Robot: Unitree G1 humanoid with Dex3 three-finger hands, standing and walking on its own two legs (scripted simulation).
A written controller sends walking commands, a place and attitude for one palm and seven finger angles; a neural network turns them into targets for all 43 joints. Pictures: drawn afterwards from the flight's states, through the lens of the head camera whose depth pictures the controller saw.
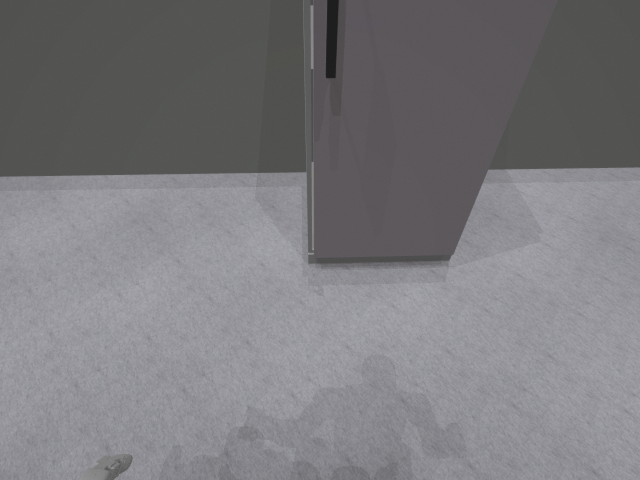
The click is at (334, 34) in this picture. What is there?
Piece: fridge door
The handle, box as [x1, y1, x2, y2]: [326, 0, 338, 77]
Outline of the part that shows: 327,0 326,77 335,77 338,0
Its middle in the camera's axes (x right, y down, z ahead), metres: +0.02 -0.53 +0.79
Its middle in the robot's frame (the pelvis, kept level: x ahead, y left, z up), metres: +0.98 +0.03 +0.26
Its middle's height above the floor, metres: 1.03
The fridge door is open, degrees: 0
